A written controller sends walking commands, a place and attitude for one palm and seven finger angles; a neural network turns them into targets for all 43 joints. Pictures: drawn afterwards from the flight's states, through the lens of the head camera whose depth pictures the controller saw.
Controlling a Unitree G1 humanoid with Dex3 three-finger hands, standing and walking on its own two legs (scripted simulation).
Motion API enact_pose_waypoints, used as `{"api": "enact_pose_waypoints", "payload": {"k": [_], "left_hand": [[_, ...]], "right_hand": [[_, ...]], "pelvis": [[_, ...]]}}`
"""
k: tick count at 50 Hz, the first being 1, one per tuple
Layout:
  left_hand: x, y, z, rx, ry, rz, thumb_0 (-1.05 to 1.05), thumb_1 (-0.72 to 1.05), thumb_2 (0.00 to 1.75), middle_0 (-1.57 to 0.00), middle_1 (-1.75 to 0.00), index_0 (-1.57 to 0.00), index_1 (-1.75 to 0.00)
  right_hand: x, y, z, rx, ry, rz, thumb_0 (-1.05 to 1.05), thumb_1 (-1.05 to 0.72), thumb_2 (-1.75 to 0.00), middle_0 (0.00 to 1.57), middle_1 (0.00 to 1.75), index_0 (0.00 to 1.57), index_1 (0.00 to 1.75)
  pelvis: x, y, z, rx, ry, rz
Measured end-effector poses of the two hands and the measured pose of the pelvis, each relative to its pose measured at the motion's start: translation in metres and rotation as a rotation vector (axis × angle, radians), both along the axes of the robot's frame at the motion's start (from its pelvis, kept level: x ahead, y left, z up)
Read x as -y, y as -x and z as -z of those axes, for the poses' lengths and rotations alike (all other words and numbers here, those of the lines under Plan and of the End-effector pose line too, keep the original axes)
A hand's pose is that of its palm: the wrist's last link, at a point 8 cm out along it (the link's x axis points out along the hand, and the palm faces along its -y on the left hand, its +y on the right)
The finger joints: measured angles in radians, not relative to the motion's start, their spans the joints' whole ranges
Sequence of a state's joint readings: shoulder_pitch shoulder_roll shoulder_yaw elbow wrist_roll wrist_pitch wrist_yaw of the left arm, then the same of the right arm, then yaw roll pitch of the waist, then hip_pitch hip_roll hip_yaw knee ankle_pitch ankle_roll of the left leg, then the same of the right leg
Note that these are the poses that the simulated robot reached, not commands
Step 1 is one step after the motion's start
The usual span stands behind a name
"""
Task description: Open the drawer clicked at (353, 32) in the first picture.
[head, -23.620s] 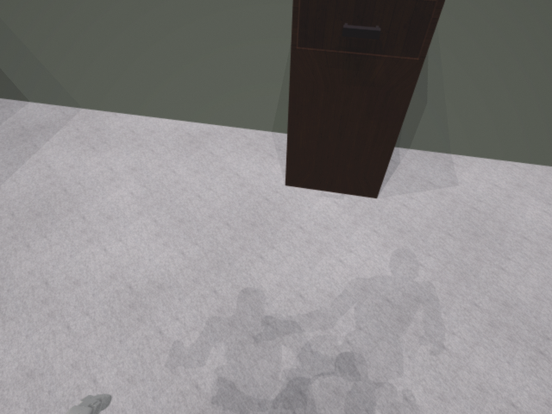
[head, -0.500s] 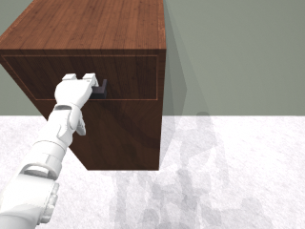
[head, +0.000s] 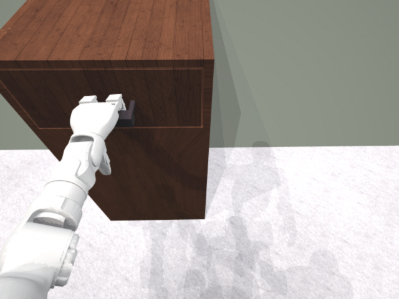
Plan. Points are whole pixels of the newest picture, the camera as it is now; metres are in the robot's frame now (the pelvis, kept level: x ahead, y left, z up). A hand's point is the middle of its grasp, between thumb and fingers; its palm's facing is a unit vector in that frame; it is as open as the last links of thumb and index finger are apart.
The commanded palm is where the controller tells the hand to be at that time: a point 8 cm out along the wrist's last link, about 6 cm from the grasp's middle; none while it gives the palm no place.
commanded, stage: close the thumb around the handle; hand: left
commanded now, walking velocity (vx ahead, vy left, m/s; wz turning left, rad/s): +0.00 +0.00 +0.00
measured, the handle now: (108, 111) +0.51 +0.21 +0.07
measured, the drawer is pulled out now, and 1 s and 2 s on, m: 0.00 0.01 0.12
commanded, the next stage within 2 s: pull the drawer open in 0.74 s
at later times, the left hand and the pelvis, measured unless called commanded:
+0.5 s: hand (104, 135) +0.45 +0.21 +0.05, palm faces -0.04 -0.04 -1.00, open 8.2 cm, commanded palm +0.43 +0.21 +0.11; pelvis +0.00 +0.00 +0.00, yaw +0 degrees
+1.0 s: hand (103, 138) +0.45 +0.21 +0.05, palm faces -0.03 -0.06 -1.00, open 6.3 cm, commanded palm +0.41 +0.22 +0.11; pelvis +0.01 +0.00 +0.00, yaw -1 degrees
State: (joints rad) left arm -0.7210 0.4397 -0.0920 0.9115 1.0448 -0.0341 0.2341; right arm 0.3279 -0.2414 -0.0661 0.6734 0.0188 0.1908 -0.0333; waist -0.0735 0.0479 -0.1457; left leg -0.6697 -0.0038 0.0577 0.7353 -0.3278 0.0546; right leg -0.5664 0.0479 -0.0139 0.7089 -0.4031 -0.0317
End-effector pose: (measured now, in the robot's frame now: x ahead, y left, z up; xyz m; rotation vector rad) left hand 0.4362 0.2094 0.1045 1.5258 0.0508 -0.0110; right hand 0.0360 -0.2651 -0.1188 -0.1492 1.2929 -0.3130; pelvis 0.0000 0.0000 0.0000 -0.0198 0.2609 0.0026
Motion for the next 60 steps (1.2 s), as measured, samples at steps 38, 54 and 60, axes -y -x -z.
{"api": "enact_pose_waypoints", "payload": {"k": [38, 54, 60], "left_hand": [[-0.002, 0.004, 0.000, 0.013, 0.007, 0.011, 0.00, 0.63, 0.77, -0.32, -1.33, -0.37, -1.32], [-0.003, 0.017, 0.001, 0.017, 0.021, 0.015, 0.01, 0.65, 0.76, -0.29, -1.35, -0.36, -1.31], [-0.003, 0.032, 0.002, 0.030, 0.027, 0.016, 0.01, 0.65, 0.77, -0.28, -1.35, -0.35, -1.31]], "right_hand": [[0.006, -0.014, -0.003, 0.015, 0.008, -0.006, 0.01, -0.91, -0.90, 0.20, 0.30, 0.20, 0.30], [0.000, -0.026, -0.005, 0.055, -0.013, 0.005, 0.01, -0.91, -0.90, 0.20, 0.30, 0.20, 0.30], [-0.002, -0.043, -0.008, 0.093, -0.022, -0.014, 0.01, -0.91, -0.90, 0.20, 0.30, 0.20, 0.30]], "pelvis": [[0.004, -0.006, -0.002, 0.006, -0.003, 0.004], [0.000, -0.009, -0.005, 0.021, -0.006, 0.021], [-0.001, -0.012, -0.007, 0.037, -0.007, 0.019]]}}
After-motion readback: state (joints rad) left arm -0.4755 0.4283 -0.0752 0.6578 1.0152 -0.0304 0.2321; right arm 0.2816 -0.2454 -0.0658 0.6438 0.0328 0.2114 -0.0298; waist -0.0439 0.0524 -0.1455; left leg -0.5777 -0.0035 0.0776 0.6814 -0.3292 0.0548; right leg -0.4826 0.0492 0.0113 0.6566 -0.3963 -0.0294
